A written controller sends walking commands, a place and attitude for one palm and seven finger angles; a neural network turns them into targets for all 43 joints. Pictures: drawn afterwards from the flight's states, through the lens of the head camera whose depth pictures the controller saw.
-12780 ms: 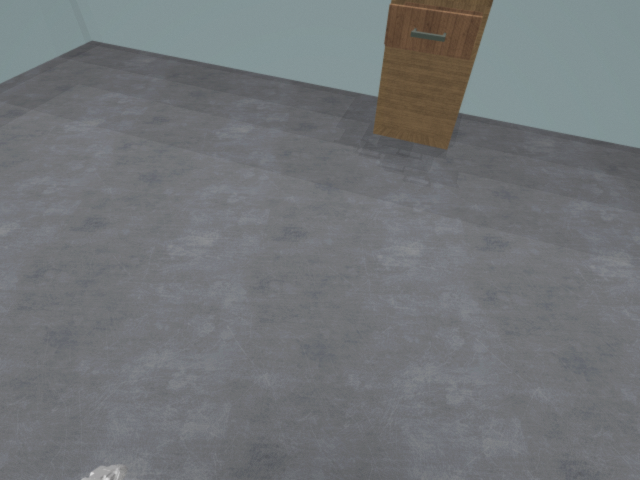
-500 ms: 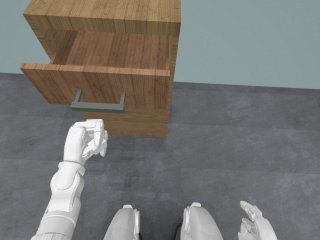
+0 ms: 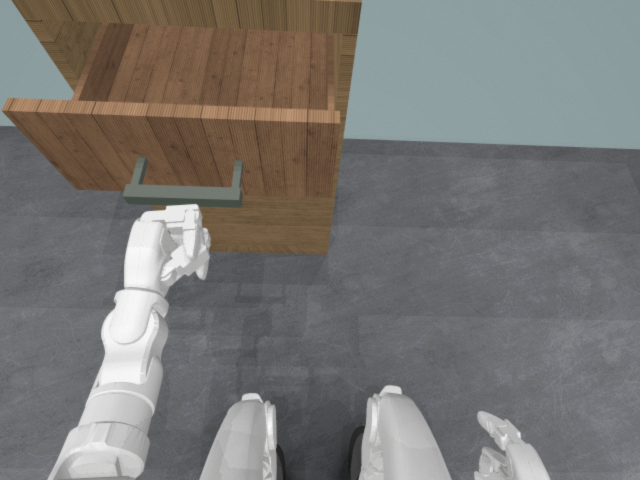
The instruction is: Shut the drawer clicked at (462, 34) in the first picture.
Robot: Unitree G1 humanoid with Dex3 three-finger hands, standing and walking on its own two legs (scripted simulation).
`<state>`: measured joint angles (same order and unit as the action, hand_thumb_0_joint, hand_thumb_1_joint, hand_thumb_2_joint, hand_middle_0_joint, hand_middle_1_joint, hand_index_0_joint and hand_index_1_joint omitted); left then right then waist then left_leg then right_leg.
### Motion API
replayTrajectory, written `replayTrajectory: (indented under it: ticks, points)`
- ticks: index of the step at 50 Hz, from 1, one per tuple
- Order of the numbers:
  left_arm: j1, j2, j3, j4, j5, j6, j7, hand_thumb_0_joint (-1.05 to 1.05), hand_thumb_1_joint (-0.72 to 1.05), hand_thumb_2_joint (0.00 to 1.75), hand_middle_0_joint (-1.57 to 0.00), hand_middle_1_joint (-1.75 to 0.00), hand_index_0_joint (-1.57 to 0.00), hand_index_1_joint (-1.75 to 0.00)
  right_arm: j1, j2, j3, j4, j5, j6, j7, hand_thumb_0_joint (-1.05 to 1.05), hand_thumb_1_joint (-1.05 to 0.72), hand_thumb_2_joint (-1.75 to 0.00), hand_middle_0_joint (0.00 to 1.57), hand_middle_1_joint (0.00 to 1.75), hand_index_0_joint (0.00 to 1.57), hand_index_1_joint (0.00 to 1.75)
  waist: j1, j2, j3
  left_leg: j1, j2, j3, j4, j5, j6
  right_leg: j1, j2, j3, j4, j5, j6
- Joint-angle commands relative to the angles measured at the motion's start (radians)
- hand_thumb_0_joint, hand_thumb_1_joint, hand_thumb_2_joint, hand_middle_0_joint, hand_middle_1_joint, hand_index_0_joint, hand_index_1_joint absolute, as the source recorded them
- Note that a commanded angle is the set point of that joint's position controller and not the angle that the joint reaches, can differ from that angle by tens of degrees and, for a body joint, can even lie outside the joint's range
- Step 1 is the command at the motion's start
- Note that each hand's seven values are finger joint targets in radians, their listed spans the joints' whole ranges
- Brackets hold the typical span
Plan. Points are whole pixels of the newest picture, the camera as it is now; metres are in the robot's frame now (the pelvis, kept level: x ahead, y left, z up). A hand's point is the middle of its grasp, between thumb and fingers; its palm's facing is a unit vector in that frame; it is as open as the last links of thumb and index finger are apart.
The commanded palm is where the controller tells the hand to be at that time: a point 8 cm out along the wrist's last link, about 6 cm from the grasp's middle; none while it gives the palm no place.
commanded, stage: bring the fist close to the handle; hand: left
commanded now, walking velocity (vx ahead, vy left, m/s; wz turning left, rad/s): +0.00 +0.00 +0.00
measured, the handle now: (187, 181) +0.48 +0.18 +0.01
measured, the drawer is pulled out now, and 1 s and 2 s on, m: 0.16 0.12 0.00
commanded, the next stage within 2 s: push the drawer shut in 0.16 s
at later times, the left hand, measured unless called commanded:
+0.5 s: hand (213, 236) +0.40 +0.14 +0.01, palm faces -0.04 -1.00 -0.06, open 3.2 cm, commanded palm +0.39 +0.19 +0.02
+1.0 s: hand (210, 208) +0.44 +0.15 +0.01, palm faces -0.04 -1.00 -0.06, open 2.9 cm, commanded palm +0.45 +0.19 +0.02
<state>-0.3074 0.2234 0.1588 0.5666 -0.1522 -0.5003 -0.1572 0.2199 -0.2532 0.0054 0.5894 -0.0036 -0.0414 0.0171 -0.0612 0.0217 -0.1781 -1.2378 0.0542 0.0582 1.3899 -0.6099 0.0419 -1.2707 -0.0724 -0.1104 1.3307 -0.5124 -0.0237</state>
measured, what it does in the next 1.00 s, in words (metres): stands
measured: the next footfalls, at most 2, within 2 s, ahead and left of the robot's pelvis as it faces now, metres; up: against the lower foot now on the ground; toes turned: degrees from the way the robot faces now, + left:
none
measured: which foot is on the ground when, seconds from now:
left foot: down 0.00-1.00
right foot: down 0.00-1.00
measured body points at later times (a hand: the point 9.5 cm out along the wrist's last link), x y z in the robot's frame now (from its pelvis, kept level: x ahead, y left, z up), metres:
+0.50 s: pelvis +0.00 +0.00 +0.00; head +0.14 +0.01 +0.43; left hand +0.40 +0.20 +0.02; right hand +0.14 -0.26 -0.12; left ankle +0.02 +0.10 -0.60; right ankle +0.06 -0.12 -0.60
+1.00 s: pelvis -0.02 -0.01 -0.02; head +0.13 +0.01 +0.41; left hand +0.44 +0.20 +0.01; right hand +0.07 -0.28 -0.13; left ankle +0.02 +0.10 -0.60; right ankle +0.06 -0.12 -0.60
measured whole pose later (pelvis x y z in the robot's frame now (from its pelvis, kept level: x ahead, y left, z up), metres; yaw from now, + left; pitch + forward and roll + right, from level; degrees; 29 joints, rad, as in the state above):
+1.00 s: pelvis -0.02 -0.01 -0.02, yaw +1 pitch +27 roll -3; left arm -0.73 0.35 0.25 1.02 -0.10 -0.56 -0.17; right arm 0.24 -0.27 0.03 0.65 -0.02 -0.05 -0.01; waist -0.12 0.02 -0.16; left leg -1.35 0.05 0.02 1.44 -0.57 0.03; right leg -1.36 -0.07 -0.14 1.36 -0.48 -0.04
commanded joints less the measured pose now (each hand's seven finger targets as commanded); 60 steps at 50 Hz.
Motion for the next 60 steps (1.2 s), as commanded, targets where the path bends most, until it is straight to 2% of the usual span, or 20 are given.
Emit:
replayTrajectory:
  ticks: [1,5,7,11,13,16,19,23,25,32,36,38,40,41,43,49,54,56,58,60]
  points:
    - [-0.230,0.114,0.032,-0.191,-0.002,-0.064,0.016,0.00,0.90,0.90,-1.40,-1.60,-1.40,-1.60,0.047,-0.159,-0.060,-0.114,0.008,-0.033,-0.014,0.00,-0.90,-0.90,0.20,0.30,0.20,0.30,-0.017,0.006,-0.413,0.253,-0.044,-0.114,-0.215,0.302,-0.027,0.297,0.059,0.069,-0.150,0.190,-0.003]
    - [-0.248,0.101,0.018,-0.203,0.007,-0.085,0.031,0.00,0.90,0.90,-1.40,-1.60,-1.40,-1.60,0.046,-0.155,-0.060,-0.110,0.004,-0.033,-0.013,0.00,-0.90,-0.90,0.20,0.30,0.20,0.30,-0.019,0.014,-0.425,0.271,-0.044,-0.114,-0.216,0.300,-0.031,0.291,0.058,0.070,-0.152,0.183,-0.003]
    - [-0.250,0.102,0.011,-0.197,0.019,-0.089,0.032,0.00,0.90,0.90,-1.40,-1.60,-1.40,-1.60,0.050,-0.156,-0.060,-0.110,0.001,-0.031,-0.010,0.00,-0.90,-0.90,0.20,0.30,0.20,0.30,-0.011,0.056,-0.429,0.304,-0.043,-0.122,-0.220,0.316,-0.037,0.258,0.059,0.062,-0.141,0.179,-0.009]
    - [-0.268,0.083,-0.012,-0.177,0.022,-0.084,0.042,0.00,0.90,0.90,-1.40,-1.60,-1.40,-1.60,0.049,-0.159,-0.061,-0.112,0.002,-0.024,-0.010,0.00,-0.90,-0.90,0.20,0.30,0.20,0.30,-0.028,0.032,-0.415,0.298,-0.042,-0.127,-0.214,0.316,-0.034,0.246,0.060,0.059,-0.138,0.181,-0.007]
    - [-0.257,0.097,0.011,-0.160,0.025,-0.080,0.048,0.00,0.90,0.90,-1.40,-1.60,-1.40,-1.60,0.050,-0.158,-0.060,-0.115,0.002,-0.018,-0.009,0.00,-0.90,-0.90,0.20,0.30,0.20,0.30,-0.016,0.023,-0.416,0.282,-0.046,-0.119,-0.217,0.304,-0.034,0.271,0.060,0.063,-0.144,0.179,-0.007]
    - [-0.334,0.131,0.031,-0.170,0.028,-0.088,0.061,0.00,0.90,0.90,-1.40,-1.60,-1.40,-1.60,0.053,-0.156,-0.057,-0.109,-0.002,-0.018,-0.016,0.00,-0.90,-0.90,0.20,0.30,0.20,0.30,-0.030,0.020,-0.439,0.268,-0.048,-0.114,-0.199,0.313,-0.028,0.287,0.061,0.073,-0.142,0.202,-0.004]
    - [-0.375,0.122,0.029,-0.139,0.030,-0.089,0.058,0.00,0.90,0.90,-1.40,-1.60,-1.40,-1.60,0.057,-0.150,-0.055,-0.096,-0.003,-0.018,-0.016,0.00,-0.90,-0.90,0.20,0.30,0.20,0.30,-0.038,0.021,-0.451,0.260,-0.051,-0.106,-0.191,0.327,-0.029,0.310,0.059,0.080,-0.144,0.226,-0.001]
    - [-0.371,0.147,0.057,-0.112,0.024,-0.084,0.041,0.00,0.90,0.90,-1.40,-1.60,-1.40,-1.60,0.072,-0.151,-0.056,-0.092,-0.004,-0.015,-0.015,0.00,-0.90,-0.90,0.20,0.30,0.20,0.30,-0.027,0.046,-0.496,0.274,-0.050,-0.100,-0.187,0.376,-0.031,0.338,0.061,0.084,-0.139,0.278,-0.003]
    - [-0.421,0.144,0.052,-0.102,0.016,-0.082,0.034,0.00,0.90,0.90,-1.40,-1.60,-1.40,-1.60,0.074,-0.151,-0.056,-0.084,0.000,-0.013,-0.017,0.00,-0.90,-0.90,0.20,0.30,0.20,0.30,-0.052,0.002,-0.473,0.245,-0.048,-0.098,-0.182,0.353,-0.026,0.341,0.060,0.087,-0.148,0.272,0.003]
    - [-0.584,0.193,0.081,-0.064,0.017,-0.115,0.025,0.00,0.90,0.90,-1.40,-1.60,-1.40,-1.60,0.088,-0.155,-0.054,-0.050,-0.004,-0.028,-0.028,0.00,-0.90,-0.90,0.20,0.30,0.20,0.30,-0.068,0.052,-0.488,0.235,-0.052,-0.097,-0.170,0.291,-0.022,0.310,0.061,0.100,-0.161,0.201,0.002]
    - [-0.708,0.205,0.077,0.029,0.020,-0.122,0.022,0.00,0.90,0.90,-1.40,-1.60,-1.40,-1.60,0.097,-0.159,-0.049,-0.029,-0.004,-0.036,-0.036,0.00,-0.90,-0.90,0.20,0.30,0.20,0.30,-0.103,0.038,-0.436,0.182,-0.054,-0.100,-0.164,0.209,-0.015,0.267,0.063,0.104,-0.173,0.118,0.003]
    - [-0.768,0.242,0.100,0.054,0.023,-0.132,0.018,0.00,0.90,0.90,-1.40,-1.60,-1.40,-1.60,0.101,-0.165,-0.048,-0.021,-0.006,-0.037,-0.040,0.00,-0.90,-0.90,0.20,0.30,0.20,0.30,-0.102,0.055,-0.463,0.181,-0.057,-0.099,-0.160,0.191,-0.016,0.270,0.062,0.111,-0.174,0.096,0.002]
    - [-0.805,0.256,0.106,0.103,0.025,-0.132,0.014,0.00,0.90,0.90,-1.40,-1.60,-1.40,-1.60,0.104,-0.167,-0.042,-0.018,-0.006,-0.037,-0.041,0.00,-0.90,-0.90,0.20,0.30,0.20,0.30,-0.108,0.050,-0.458,0.163,-0.058,-0.100,-0.161,0.164,-0.015,0.265,0.063,0.113,-0.177,0.067,0.002]
    - [-0.853,0.251,0.087,0.104,0.024,-0.136,0.008,0.00,0.90,0.90,-1.40,-1.60,-1.40,-1.60,0.110,-0.170,-0.041,-0.016,-0.007,-0.039,-0.042,0.00,-0.90,-0.90,0.20,0.30,0.20,0.30,-0.119,0.078,-0.462,0.176,-0.058,-0.108,-0.162,0.162,-0.013,0.244,0.065,0.107,-0.169,0.067,-0.001]
    - [-0.878,0.263,0.105,0.146,0.026,-0.135,0.008,0.00,0.90,0.90,-1.40,-1.60,-1.40,-1.60,0.120,-0.176,-0.041,-0.012,-0.010,-0.039,-0.040,0.00,-0.90,-0.90,0.20,0.30,0.20,0.30,-0.116,0.084,-0.492,0.188,-0.059,-0.113,-0.160,0.165,-0.014,0.238,0.066,0.105,-0.165,0.066,-0.001]
    - [-0.981,0.336,0.152,0.239,0.039,-0.132,0.013,0.00,0.90,0.90,-1.40,-1.60,-1.40,-1.60,0.142,-0.189,-0.033,-0.004,-0.017,-0.030,-0.036,0.00,-0.90,-0.90,0.20,0.30,0.20,0.30,-0.133,0.089,-0.494,0.150,-0.057,-0.118,-0.151,0.132,-0.011,0.221,0.070,0.109,-0.163,0.036,-0.001]
    - [-1.048,0.346,0.154,0.304,0.054,-0.123,0.019,0.00,0.90,0.90,-1.40,-1.60,-1.40,-1.60,0.164,-0.196,-0.028,-0.004,-0.025,-0.021,-0.026,0.00,-0.90,-0.90,0.20,0.30,0.20,0.30,-0.154,0.112,-0.484,0.143,-0.055,-0.131,-0.149,0.120,-0.009,0.178,0.074,0.099,-0.150,0.031,-0.001]
    - [-1.058,0.384,0.184,0.346,0.063,-0.116,0.024,0.00,0.90,0.90,-1.40,-1.60,-1.40,-1.60,0.178,-0.203,-0.026,-0.004,-0.027,-0.015,-0.025,0.00,-0.90,-0.90,0.20,0.30,0.20,0.30,-0.163,0.080,-0.475,0.121,-0.052,-0.137,-0.145,0.108,-0.005,0.171,0.079,0.095,-0.145,0.021,0.001]
    - [-1.112,0.375,0.167,0.336,0.071,-0.113,0.025,0.00,0.90,0.90,-1.40,-1.60,-1.40,-1.60,0.187,-0.204,-0.025,-0.003,-0.030,-0.010,-0.022,0.00,-0.90,-0.90,0.20,0.30,0.20,0.30,-0.173,0.123,-0.489,0.133,-0.052,-0.138,-0.142,0.110,-0.006,0.154,0.077,0.095,-0.141,0.026,0.001]
    - [-1.120,0.423,0.205,0.337,0.078,-0.110,0.029,0.00,0.90,0.90,-1.40,-1.60,-1.40,-1.60,0.201,-0.211,-0.025,-0.003,-0.034,-0.003,-0.019,0.00,-0.90,-0.90,0.20,0.30,0.20,0.30,-0.167,0.120,-0.524,0.146,-0.049,-0.148,-0.139,0.136,-0.007,0.162,0.079,0.091,-0.133,0.043,0.000]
